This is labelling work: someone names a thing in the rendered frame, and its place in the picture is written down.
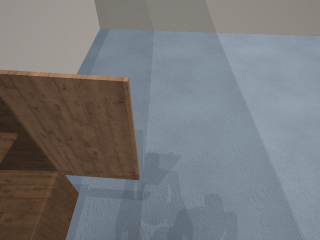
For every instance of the cupboard door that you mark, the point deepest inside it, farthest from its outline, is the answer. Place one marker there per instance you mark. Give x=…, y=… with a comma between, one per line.
x=83, y=123

